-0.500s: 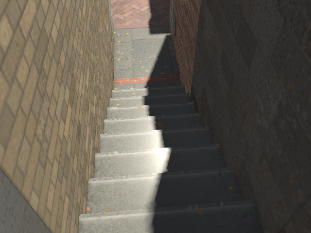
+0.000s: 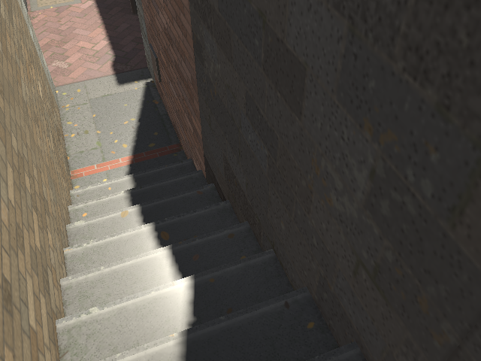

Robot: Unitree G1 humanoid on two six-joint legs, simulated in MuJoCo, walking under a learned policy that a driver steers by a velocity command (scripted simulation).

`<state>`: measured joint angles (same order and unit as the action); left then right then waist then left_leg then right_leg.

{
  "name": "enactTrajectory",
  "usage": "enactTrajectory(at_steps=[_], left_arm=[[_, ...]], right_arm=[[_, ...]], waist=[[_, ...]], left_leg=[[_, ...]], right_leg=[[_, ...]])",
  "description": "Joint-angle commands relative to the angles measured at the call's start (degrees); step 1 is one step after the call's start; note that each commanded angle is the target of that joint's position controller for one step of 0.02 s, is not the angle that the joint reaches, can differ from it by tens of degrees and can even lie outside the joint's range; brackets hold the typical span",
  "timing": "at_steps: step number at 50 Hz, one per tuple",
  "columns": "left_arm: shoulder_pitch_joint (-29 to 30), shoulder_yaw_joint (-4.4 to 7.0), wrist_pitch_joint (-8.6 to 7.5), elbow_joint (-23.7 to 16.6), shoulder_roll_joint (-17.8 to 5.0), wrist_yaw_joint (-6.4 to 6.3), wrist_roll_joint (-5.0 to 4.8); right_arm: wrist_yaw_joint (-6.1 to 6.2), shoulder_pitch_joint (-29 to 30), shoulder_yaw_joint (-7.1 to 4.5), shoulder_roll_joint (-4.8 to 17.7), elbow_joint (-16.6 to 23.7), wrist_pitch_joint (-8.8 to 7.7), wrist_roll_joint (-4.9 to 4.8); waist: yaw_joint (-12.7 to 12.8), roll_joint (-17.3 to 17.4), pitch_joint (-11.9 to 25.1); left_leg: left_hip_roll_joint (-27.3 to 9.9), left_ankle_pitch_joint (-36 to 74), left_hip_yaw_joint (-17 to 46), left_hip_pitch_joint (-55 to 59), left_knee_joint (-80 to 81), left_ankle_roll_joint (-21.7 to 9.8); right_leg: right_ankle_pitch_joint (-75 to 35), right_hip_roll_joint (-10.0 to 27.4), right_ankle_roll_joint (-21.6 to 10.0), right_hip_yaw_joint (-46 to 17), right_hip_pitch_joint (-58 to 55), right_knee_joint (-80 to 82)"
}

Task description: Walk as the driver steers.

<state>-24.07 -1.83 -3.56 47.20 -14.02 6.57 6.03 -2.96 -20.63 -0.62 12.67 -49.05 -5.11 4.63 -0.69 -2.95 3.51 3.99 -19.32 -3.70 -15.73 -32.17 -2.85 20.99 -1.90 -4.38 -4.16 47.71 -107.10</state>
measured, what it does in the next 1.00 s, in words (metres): goes down: right foot, then left foot 0.16 m lower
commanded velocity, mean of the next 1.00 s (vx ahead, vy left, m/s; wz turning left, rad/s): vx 0.12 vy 0.00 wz -0.07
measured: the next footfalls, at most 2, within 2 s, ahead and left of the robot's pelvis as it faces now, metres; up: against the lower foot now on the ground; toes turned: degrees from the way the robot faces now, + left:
right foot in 0.16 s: +0.21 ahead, -0.11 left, +0.00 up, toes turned +1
left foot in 0.58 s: +0.25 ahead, +0.21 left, -0.16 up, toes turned -2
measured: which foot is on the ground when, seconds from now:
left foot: down 0.00-0.16, up 0.18-0.56, down 0.58-1.00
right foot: up 0.00-0.14, down 0.16-0.60, up 0.62-1.00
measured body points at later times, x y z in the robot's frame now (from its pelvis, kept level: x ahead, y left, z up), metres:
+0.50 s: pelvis +0.14 +0.04 -0.08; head +0.16 +0.04 +0.37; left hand +0.14 +0.28 -0.22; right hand +0.31 -0.21 -0.18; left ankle +0.21 +0.21 -0.76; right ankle +0.17 -0.11 -0.72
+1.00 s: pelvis +0.16 +0.10 -0.14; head +0.14 +0.14 +0.31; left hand +0.36 +0.31 -0.26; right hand +0.17 -0.15 -0.26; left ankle +0.21 +0.21 -0.89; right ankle +0.09 -0.02 -0.61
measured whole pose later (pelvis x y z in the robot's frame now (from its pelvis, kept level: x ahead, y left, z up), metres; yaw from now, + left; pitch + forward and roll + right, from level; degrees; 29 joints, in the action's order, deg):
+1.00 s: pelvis +0.16 +0.10 -0.14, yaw +0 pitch +0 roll -3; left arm -3.2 0.5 7.2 44.3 -11.7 -3.9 1.6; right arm 2.5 -23.2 1.3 10.4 -48.6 -1.0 0.1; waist -4.1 -2.6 3.1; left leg -1.5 -8.7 3.3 -16.0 -25.1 -2.2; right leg 38.5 -8.6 -0.2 -0.6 41.4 -112.2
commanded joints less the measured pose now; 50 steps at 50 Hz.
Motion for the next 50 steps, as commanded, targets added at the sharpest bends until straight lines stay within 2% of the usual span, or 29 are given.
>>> enactTrajectory(at_steps=[1,2,3,4,5,7,8,9,10,11,12,13,14,15,16,18,21,22,24,27,29,30,31,34,35,37,41,44,50], left_arm=[[4.63,0.04,0.04,-6.91,-1.27,-0.52,3.43],[4.57,1.49,0.58,-6.31,-4.27,-0.51,2.97],[5.89,1.28,0.89,-7.12,-2.67,-0.1,2.28],[5.27,1.01,1.18,-8.01,-1.09,1.21,0.59],[0.57,1.55,0.04,-7.34,-2.71,1.48,-0.11],[-10.27,4.46,-2.22,-4.79,-6.9,0.32,-2.08],[-17.6,5.9,-3.25,-3.63,-10.3,-0.98,-2.93],[-13.16,6.91,-3.01,-6.71,-18.78,-0.82,-4.27],[-18.87,6.56,-3.31,-6.08,-16.29,-0.88,-1.98],[-18.1,6.18,-4.08,-3.63,-14.75,-2.01,-2.8],[-12.43,5.17,-4.21,-4.74,-10.91,-3.24,-4.88],[-7.43,3.19,-4.0,-4.9,-5.91,-3.99,-4.64],[0.23,0.84,-3.74,-5.29,0.45,-4.07,-3.59],[4.26,-0.13,-3.52,-5.05,1.89,-4.34,-2.92],[8.95,0.56,-3.74,-6.29,-2.4,-4.81,-3.42],[8.63,1.38,-4.36,-5.21,-8.13,-7.14,-2.77],[-4.65,-0.56,-5.25,0.46,-5.2,-8.0,-2.93],[-8.18,3.24,-0.37,1.1,-6.24,-9.97,-3.62],[-2.21,4.49,3.0,-0.56,-8.15,-11.4,-3.53],[2.73,4.85,4.1,-1.06,-5.78,-11.72,-3.85],[5.21,3.83,4.29,-1.38,-1.03,-12.07,-4.16],[5.58,2.98,4.81,-2.43,4.79,-10.95,-4.81],[4.96,2.91,5.39,-3.99,5.22,-10.1,-5.75],[9.56,3.67,6.6,-4.67,0.94,-10.97,-2.86],[14.34,4.2,7.3,-5.18,-1.62,-10.82,-2.62],[15.53,3.97,8.27,-4.33,-0.5,-10.11,-2.77],[17.11,3.54,9.83,-3.37,-0.01,-10.32,-3.03],[20.2,3.67,10.32,-4.67,-1.23,-10.65,-4.13],[25.19,1.67,9.74,-8.25,2.01,-10.67,-4.39]], right_arm=[[2.12,11.75,2.13,-4.77,5.95,-4.03,-1.0],[2.81,14.43,0.78,-0.12,7.16,-5.23,-2.45],[3.12,15.43,0.06,4.06,6.75,-6.06,-2.72],[2.25,13.86,-1.05,8.62,4.76,-5.75,-3.33],[1.58,14.35,-2.09,11.81,6.06,-5.48,-2.06],[0.78,18.35,-2.6,13.43,9.21,-4.22,-3.61],[0.21,19.56,-2.74,12.32,10.5,-4.26,-4.58],[-0.83,-1.69,-3.13,7.04,6.29,-3.75,-1.46],[-0.61,7.99,-4.22,10.28,8.88,-2.22,-3.58],[-0.28,11.78,-3.3,7.38,9.23,-2.33,-4.33],[0.39,9.45,-2.9,6.4,7.64,-2.17,-3.57],[1.19,5.15,-1.68,3.74,6.09,-1.57,-1.36],[1.8,2.23,-0.52,0.59,4.97,-0.57,0.63],[1.16,-2.98,-0.02,-0.56,2.9,1.09,2.07],[-0.38,-6.0,-0.84,1.92,1.99,2.57,2.52],[-1.88,2.04,-1.87,7.12,6.36,4.16,1.5],[-0.97,12.18,-1.23,7.42,10.98,2.54,0.39],[2.5,20.49,-2.24,5.8,11.71,4.0,-4.07],[3.42,18.51,-1.28,3.54,11.45,5.26,-5.9],[3.62,13.52,-1.59,3.31,9.48,6.19,-7.21],[3.11,-3.8,-2.56,5.53,1.47,5.7,-5.65],[2.25,-12.57,-2.62,7.42,-2.0,4.37,-4.63],[2.01,-10.2,-2.14,10.08,-0.68,3.29,-4.58],[3.25,-2.64,-3.63,13.99,1.74,3.73,-5.41],[3.84,2.09,-2.04,9.55,2.99,4.42,-5.1],[4.84,5.9,0.22,3.8,3.26,4.91,-3.94],[4.77,1.18,0.61,4.63,2.29,3.22,-5.03],[4.62,-2.35,0.01,6.9,2.69,3.36,-4.82],[6.68,-9.02,-0.92,7.75,1.09,3.86,-4.5]], waist=[[3.01,2.02,-11.55],[2.97,1.88,-7.63],[3.99,3.39,-5.03],[4.94,6.37,-5.59],[6.12,3.35,-5.15],[11.67,-0.67,2.29],[16.87,-9.62,6.14],[5.19,-22.66,21.79],[11.59,-10.45,14.76],[10.86,-3.68,3.59],[6.69,1.68,4.32],[3.2,4.63,8.32],[-1.79,5.49,3.8],[-5.81,5.3,2.37],[-8.23,3.46,1.58],[-4.19,1.61,1.71],[4.98,-1.57,1.85],[7.89,6.83,1.54],[5.41,-2.24,0.39],[1.82,-6.19,-2.85],[-4.17,-3.64,-0.88],[-4.74,6.35,4.58],[-1.74,14.03,1.51],[-0.4,18.14,-3.45],[0.33,15.14,-6.32],[2.51,10.88,-6.36],[1.69,8.73,-4.33],[-0.61,11.75,-3.2],[-4.03,11.69,0.6]], left_leg=[[-16.1,8.49,15.1,-13.63,15.37,-16.19],[-9.05,7.47,6.77,-23.01,12.84,-13.61],[-5.96,8.68,2.87,-34.04,11.92,-10.54],[-6.31,14.36,2.82,-38.93,9.26,-10.17],[-8.23,20.32,4.16,-36.45,2.34,-8.95],[-5.89,34.66,1.48,-31.06,-12.44,-4.82],[-1.12,29.65,-0.78,-30.47,-32.94,-0.07],[0.69,-23.48,4.74,-33.79,-54.27,7.39],[1.72,-20.5,9.45,-40.69,-56.91,7.28],[-1.55,-15.46,10.34,-48.15,-57.81,6.89],[-5.77,-11.8,11.96,-47.45,-57.18,7.26],[-8.62,-9.01,14.52,-43.76,-52.57,7.84],[-11.95,-5.77,15.12,-36.97,-44.79,7.85],[-12.22,5.89,13.21,-22.84,-45.93,7.11],[-8.92,16.09,8.05,-12.2,-49.07,7.03],[-8.12,26.62,8.05,-17.28,-47.75,6.69],[-11.5,19.42,12.58,-33.21,-31.9,8.39],[-5.58,20.88,9.21,-28.43,-26.08,5.23],[-6.09,25.21,10.45,-18.42,-11.9,4.22],[-8.44,31.15,9.57,-0.26,7.94,2.25],[-8.34,39.26,4.77,20.45,15.84,1.86],[-14.38,57.4,12.19,29.06,5.26,0.18],[-19.64,68.61,13.73,27.45,-2.39,-1.34],[-27.0,11.61,32.62,11.31,13.5,-9.45],[-25.0,3.86,30.78,4.96,15.69,-9.94],[-21.02,2.98,26.24,-3.16,12.83,-10.91],[-19.48,14.29,24.98,-1.38,11.45,-12.19],[-19.78,21.11,24.93,1.91,15.75,-14.09],[-20.4,36.18,22.55,17.55,14.22,-14.7]], right_leg=[[-24.15,13.29,-0.1,-2.88,9.18,32.57],[-30.28,10.6,1.56,2.43,-7.39,43.85],[-30.71,8.96,3.47,5.68,-25.28,47.04],[-25.5,5.43,5.04,9.57,-32.96,41.54],[-27.43,4.92,5.35,7.15,-35.26,40.39],[-25.66,-0.55,4.7,12.72,-49.01,49.93],[-37.85,1.93,0.2,9.0,-55.92,60.76],[-65.38,20.6,-23.35,-24.65,-65.37,67.31],[-61.48,21.6,-25.32,-40.12,-54.34,73.93],[-48.97,23.4,-24.38,-41.73,-45.74,75.81],[-42.22,22.03,-23.33,-39.58,-40.01,72.63],[-38.31,22.08,-22.12,-37.23,-35.29,69.18],[-27.85,21.1,-18.04,-32.97,-21.4,70.57],[-19.47,16.5,-13.11,-26.81,-6.86,70.69],[-11.75,10.58,-10.98,-16.69,5.34,70.35],[-1.66,8.15,-8.04,-12.06,1.59,68.06],[-6.63,13.36,-7.43,-20.24,-21.09,55.26],[-5.43,12.1,-9.81,-20.52,-22.55,61.97],[2.07,10.63,-8.2,-16.68,-19.74,58.65],[2.04,6.87,-5.72,-9.03,-12.76,54.87],[0.92,1.68,-3.61,-0.45,-5.93,40.29],[14.12,-4.7,-1.61,3.27,1.15,16.91],[31.16,-7.14,-0.77,4.71,10.81,1.94],[14.13,-4.73,2.98,0.32,20.86,-10.19],[8.76,-3.68,3.94,-0.76,18.56,-8.26],[1.23,-3.52,5.87,-3.15,10.99,-5.93],[3.25,-7.01,7.18,-2.81,7.78,-10.53],[12.91,-7.57,5.29,2.67,4.59,-11.8],[22.28,-4.88,3.21,3.62,5.91,-3.89]])
Keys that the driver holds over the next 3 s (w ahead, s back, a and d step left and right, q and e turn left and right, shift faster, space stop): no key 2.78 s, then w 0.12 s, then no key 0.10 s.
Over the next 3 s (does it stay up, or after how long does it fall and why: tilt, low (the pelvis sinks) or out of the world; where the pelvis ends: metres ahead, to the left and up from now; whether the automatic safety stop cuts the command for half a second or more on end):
stays up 0.22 0.08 -0.15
